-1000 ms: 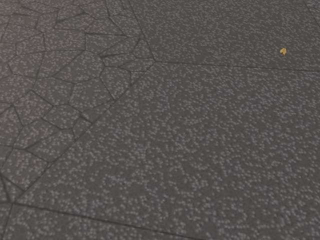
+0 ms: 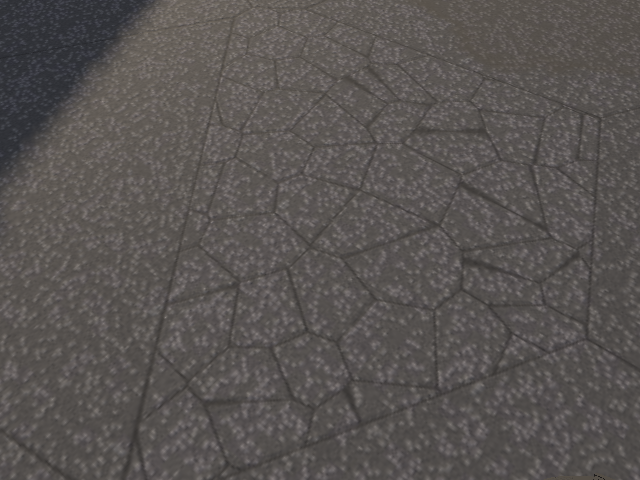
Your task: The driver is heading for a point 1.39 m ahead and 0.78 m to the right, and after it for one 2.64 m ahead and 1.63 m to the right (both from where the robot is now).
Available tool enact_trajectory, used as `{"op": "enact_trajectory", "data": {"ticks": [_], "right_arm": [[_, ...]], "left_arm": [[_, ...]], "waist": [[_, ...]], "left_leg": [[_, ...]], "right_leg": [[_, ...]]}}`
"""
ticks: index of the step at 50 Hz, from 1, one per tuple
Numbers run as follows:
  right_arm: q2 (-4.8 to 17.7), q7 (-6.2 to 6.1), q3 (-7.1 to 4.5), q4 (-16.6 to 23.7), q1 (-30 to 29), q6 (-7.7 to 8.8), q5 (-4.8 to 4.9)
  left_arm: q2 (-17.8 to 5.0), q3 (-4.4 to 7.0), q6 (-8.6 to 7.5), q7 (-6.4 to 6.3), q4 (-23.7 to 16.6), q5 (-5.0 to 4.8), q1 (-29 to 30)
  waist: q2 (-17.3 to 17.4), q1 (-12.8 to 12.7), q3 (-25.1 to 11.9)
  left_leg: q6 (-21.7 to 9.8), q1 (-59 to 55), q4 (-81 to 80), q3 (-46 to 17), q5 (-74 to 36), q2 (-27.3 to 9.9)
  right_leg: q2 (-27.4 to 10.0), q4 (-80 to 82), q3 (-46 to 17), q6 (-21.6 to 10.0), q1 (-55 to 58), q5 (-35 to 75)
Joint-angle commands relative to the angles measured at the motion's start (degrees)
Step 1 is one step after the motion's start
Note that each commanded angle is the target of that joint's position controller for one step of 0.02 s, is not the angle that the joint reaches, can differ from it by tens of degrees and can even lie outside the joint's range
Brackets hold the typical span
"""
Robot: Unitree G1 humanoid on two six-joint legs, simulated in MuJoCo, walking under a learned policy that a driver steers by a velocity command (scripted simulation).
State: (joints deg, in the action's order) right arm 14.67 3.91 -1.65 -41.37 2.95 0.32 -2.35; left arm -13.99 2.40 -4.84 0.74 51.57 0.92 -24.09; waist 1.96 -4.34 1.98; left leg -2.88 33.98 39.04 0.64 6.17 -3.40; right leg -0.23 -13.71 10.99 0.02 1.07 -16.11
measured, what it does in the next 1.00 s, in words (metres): walks ahead, turning right: left foot, then right foot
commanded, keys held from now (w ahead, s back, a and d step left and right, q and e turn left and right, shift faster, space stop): w+e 0.54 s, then e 0.46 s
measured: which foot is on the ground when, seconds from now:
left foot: up 0.00-0.06, down 0.08-0.62, up 0.64-1.00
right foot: down 0.00-0.10, up 0.12-0.58, down 0.60-1.00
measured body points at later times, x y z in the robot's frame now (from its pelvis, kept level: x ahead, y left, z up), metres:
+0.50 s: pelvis +0.25 +0.01 +0.00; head +0.28 +0.01 +0.45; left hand +0.46 +0.21 -0.12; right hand +0.17 -0.24 -0.14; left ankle +0.15 +0.11 -0.74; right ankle +0.37 -0.14 -0.70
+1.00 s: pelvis +0.42 -0.06 +0.00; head +0.45 -0.10 +0.45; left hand +0.62 +0.15 -0.12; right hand +0.41 -0.36 -0.13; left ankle +0.57 +0.04 -0.68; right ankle +0.40 -0.12 -0.74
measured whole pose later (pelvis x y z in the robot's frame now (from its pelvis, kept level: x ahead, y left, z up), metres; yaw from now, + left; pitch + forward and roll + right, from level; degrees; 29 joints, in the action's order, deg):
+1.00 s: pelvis +0.42 -0.06 +0.00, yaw -32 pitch +1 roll +0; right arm 14.8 -1.4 -2.1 -43.6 7.7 -1.7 -1.5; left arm -15.9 4.3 0.7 -0.2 45.6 0.6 -16.5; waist 1.7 -2.3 4.1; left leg 3.5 34.1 53.2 -3.5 15.5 -3.2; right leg 8.9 -23.4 -5.8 -6.6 -13.8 -9.9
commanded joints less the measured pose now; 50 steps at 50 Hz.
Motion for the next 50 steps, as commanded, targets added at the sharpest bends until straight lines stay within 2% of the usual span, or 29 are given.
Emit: {"op": "enact_trajectory", "data": {"ticks": [1, 2, 3, 4, 5, 6, 7, 8, 9, 10, 11, 15, 19, 24, 26, 28, 29, 30, 31, 32, 33, 34, 35, 36, 37, 38, 41, 46, 50], "right_arm": [[3.3, -0.64, -0.36, 4.0, -2.9, 1.39, -0.35], [3.9, -1.04, -0.62, 3.0, 0.2, 1.89, -0.47], [4.8, -1.58, -1.17, 0.4, 7.8, 2.71, -0.91], [8.1, -2.43, -2.31, -2.6, 17.4, 3.43, -2.02], [14.6, -3.57, -3.71, -2.7, 23.4, 3.70, -2.91], [16.0, -4.07, -4.39, -2.9, 23.6, 3.05, -0.58], [12.0, -4.10, -3.36, -2.9, 19.2, 2.93, 0.23], [7.7, -3.93, -2.20, -2.9, 15.1, 3.35, 0.60], [5.1, -3.85, -1.51, -2.8, 12.5, 3.75, 0.68], [3.8, -4.04, -1.11, -3.1, 11.5, 4.12, 1.04], [3.4, -4.14, -1.03, -3.4, 11.3, 4.57, 1.04], [4.4, -4.42, -1.70, -5.4, 13.9, 6.26, 1.49], [3.8, -4.65, -1.66, -7.2, 16.3, 6.23, 1.21], [6.2, -5.15, -2.38, -9.3, 19.8, 5.69, 1.11], [7.1, -5.35, -2.62, -9.9, 20.5, 5.04, 1.00], [8.9, -5.65, -3.07, -10.1, 19.9, 4.21, 0.86], [9.8, -5.71, -3.34, -10.1, 19.6, 3.53, 0.98], [10.0, -5.58, -3.38, -9.7, 19.0, 3.15, 1.58], [7.1, -5.42, -2.62, -7.8, 20.1, 3.38, 1.79], [3.6, -4.91, -2.14, -4.0, 22.5, 3.40, 2.71], [6.9, -4.97, -2.48, -3.6, 17.2, 3.41, 1.65], [5.0, -5.01, -1.90, -2.8, 14.5, 3.70, 2.43], [4.7, -5.25, -1.74, -3.5, 14.5, 3.81, 2.12], [4.9, -5.26, -1.91, -3.2, 13.9, 3.02, 1.01], [5.0, -5.12, -1.94, -3.6, 15.5, 1.89, 0.19], [4.7, -5.00, -1.98, -3.5, 16.1, 0.87, -0.01], [3.7, -4.99, -1.73, -2.7, 15.7, -0.49, 0.41], [4.9, -5.37, -1.83, 0.1, 8.5, -1.43, 0.66], [5.5, -5.66, -1.68, 1.7, 4.4, -1.60, 1.12]], "left_arm": [[-10.2, 1.97, 0.15, -0.03, -1.3, -0.15, -0.6], [-10.8, 2.06, 0.43, -0.10, -0.8, -0.09, -0.6], [-10.6, 1.90, 0.72, -0.13, -0.4, -0.39, -0.4], [-8.5, 1.21, 0.59, -0.05, -1.2, -0.67, -0.4], [-1.6, -0.56, 0.38, 0.53, -4.9, -1.76, -2.0], [-5.8, 0.93, 1.13, -0.30, -4.1, -1.22, -2.8], [-7.3, 1.68, 1.65, -0.53, -4.0, -0.88, 0.4], [-5.8, 1.39, 1.55, -0.20, -3.7, -1.01, 1.6], [-5.1, 1.55, 1.95, 0.01, -2.9, -0.78, 1.6], [-4.7, 1.72, 2.73, 0.35, -2.3, 0.19, 0.7], [-4.0, 1.76, 3.47, 0.80, -1.7, 0.62, 0.0], [-2.4, 1.96, 4.65, 1.92, -3.9, 0.70, 5.8], [-1.7, 1.44, 4.69, 2.60, -6.7, 0.89, 13.6], [-1.8, 0.58, 4.49, 3.57, -10.4, 1.33, 22.0], [-2.4, 0.73, 4.48, 3.51, -11.2, 1.47, 22.6], [-3.2, 1.25, 4.38, 2.93, -10.6, 1.67, 18.8], [-4.0, 1.80, 3.85, 2.42, -9.0, 1.80, 13.0], [-5.3, 2.69, 2.93, 1.55, -6.4, 2.41, 4.4], [-11.3, 4.42, 2.46, 0.60, -5.2, 2.82, -0.9], [-18.5, 6.13, 3.20, 0.36, -7.3, 1.05, 2.9], [-17.3, 6.18, 3.84, 0.12, -7.7, -1.05, 1.4], [-14.4, 5.37, 3.95, -0.47, -7.4, -1.16, 4.6], [-10.5, 4.29, 4.03, -0.74, -7.3, -1.25, 7.4], [-8.5, 3.67, 4.06, -1.04, -7.6, -1.64, 9.4], [-7.2, 3.11, 4.09, -1.11, -8.1, -1.47, 11.3], [-7.5, 3.03, 3.80, -0.90, -8.3, -1.17, 11.1], [-10.3, 3.78, 3.21, -0.51, -8.3, -0.51, 9.8], [-10.6, 3.89, 4.50, -1.03, -8.8, -0.55, 7.3], [-11.2, 4.23, 5.47, -1.32, -9.3, -0.08, 5.6]], "waist": [[-7.4, 2.5, 1.6], [-7.5, 4.2, 0.0], [-5.6, 8.0, -4.0], [-2.6, 11.5, -10.9], [9.9, 12.2, -19.5], [10.1, 12.1, -21.5], [4.9, 10.0, -13.3], [4.2, 7.9, -6.5], [3.8, 6.3, -3.5], [5.2, 4.8, -1.7], [5.1, 4.0, -1.6], [3.1, 3.3, 0.2], [2.3, 4.3, 2.7], [1.9, 6.3, 4.5], [1.8, 6.0, 4.1], [3.0, 4.0, 1.4], [2.8, 1.7, -2.0], [0.5, -2.1, -7.2], [-5.9, -3.1, -13.0], [-17.9, 1.0, -19.8], [-4.9, -1.4, -20.1], [-4.1, 0.0, -13.2], [-1.0, 2.3, -6.8], [-1.4, 4.0, -4.4], [-2.0, 5.6, -4.4], [-2.1, 6.1, -5.3], [-2.7, 6.5, -7.4], [-5.6, 3.9, -6.7], [-6.7, 2.2, -5.1]], "left_leg": [[-1.3, -7.4, -6.0, 3.9, 3.9, 2.4], [-1.9, -11.8, -8.5, 4.0, 5.6, 3.8], [-3.0, -22.0, -13.3, 4.3, 3.2, 5.0], [-4.6, -37.0, -13.4, -1.1, 4.2, -0.3], [-8.7, -54.3, -16.1, -24.3, 8.2, -19.7], [-11.5, -51.1, -21.5, -35.1, 4.0, -23.9], [-9.8, -44.7, -21.5, -25.6, 4.2, -20.4], [-7.9, -37.1, -23.8, -18.3, 2.4, -17.1], [-5.7, -32.5, -26.2, -13.2, 2.2, -14.3], [-4.6, -29.0, -27.7, -9.6, 0.3, -12.5], [-4.3, -27.5, -28.7, -7.0, -1.7, -11.7], [-5.3, -28.0, -31.4, -0.4, -6.7, -11.7], [-5.8, -29.4, -31.9, 5.3, -8.3, -11.0], [-4.9, -34.1, -30.1, 10.4, -14.8, -12.6], [-4.1, -37.6, -26.1, 12.3, -24.7, -13.0], [-3.3, -39.9, -15.9, 14.2, -45.1, -12.7], [-2.9, -39.7, -6.0, 14.5, -50.4, -12.1], [-1.0, -34.9, 8.1, 15.3, -43.1, -10.5], [1.5, -20.9, 25.8, 15.0, -14.0, -7.3], [5.2, -0.1, 47.0, 8.9, 28.7, 6.0], [5.0, 2.8, 47.4, -1.5, 24.3, 2.6], [4.6, 4.2, 45.4, -1.8, 19.7, 0.5], [4.5, 2.6, 39.5, -1.8, 17.3, -1.3], [4.8, 0.6, 35.3, -2.4, 16.5, -2.3], [5.2, -2.6, 33.0, -2.4, 15.8, -2.3], [5.6, -4.4, 31.1, -2.1, 15.4, -1.6], [6.2, -4.5, 26.0, -1.5, 12.6, -0.5], [6.6, -0.9, 18.3, -2.8, 8.5, -0.1], [6.3, 0.0, 12.6, -4.3, 9.7, 1.2]], "right_leg": [[-14.5, 0.9, -9.1, -8.8, -2.7, 32.2], [-14.2, -3.8, -9.0, -8.4, -1.6, 39.0], [-12.1, -13.2, -7.3, -7.3, -3.2, 41.9], [-9.3, -25.4, -6.2, -6.1, -11.4, 31.3], [-2.2, -44.9, -3.7, -3.5, -30.1, -0.6], [1.6, -54.5, -10.5, -3.9, -36.0, -14.5], [-1.8, -56.2, -14.4, -4.7, -38.2, -10.8], [-3.7, -53.8, -13.8, -4.5, -37.9, -6.7], [-4.8, -51.3, -13.4, -4.1, -35.9, -3.9], [-5.3, -50.2, -13.1, -3.5, -34.1, -2.2], [-5.2, -50.5, -12.8, -3.0, -32.7, -0.5], [-5.9, -49.5, -12.2, -1.9, -38.3, 6.5], [-5.9, -39.8, -10.9, -1.4, -41.5, 13.6], [-4.4, -26.6, -5.8, -4.2, -37.8, 14.0], [-2.5, -24.0, -3.8, -6.2, -35.6, 9.9], [1.7, -22.9, -1.2, -8.5, -29.7, 3.8], [4.3, -21.0, -0.8, -9.7, -23.9, 2.7], [5.8, -15.0, -2.2, -11.2, -12.4, 8.4], [-5.5, -15.1, -16.0, -14.0, 2.3, 17.9], [-21.9, -10.9, -46.8, -25.1, 15.9, 40.3], [-20.9, -9.9, -42.1, -24.9, 14.1, 49.7], [-19.6, -10.2, -34.2, -23.8, 7.8, 53.1], [-15.8, -8.6, -29.1, -20.2, -0.4, 52.2], [-12.6, -7.2, -26.1, -17.9, -5.3, 49.2], [-10.7, -6.1, -24.0, -16.9, -9.0, 48.7], [-9.9, -6.0, -23.3, -16.4, -10.7, 50.4], [-8.1, -6.3, -22.2, -15.6, -11.8, 52.5], [-7.1, -5.9, -26.6, -13.4, -10.2, 38.6], [-7.7, -6.8, -31.6, -13.5, -7.6, 31.5]]}}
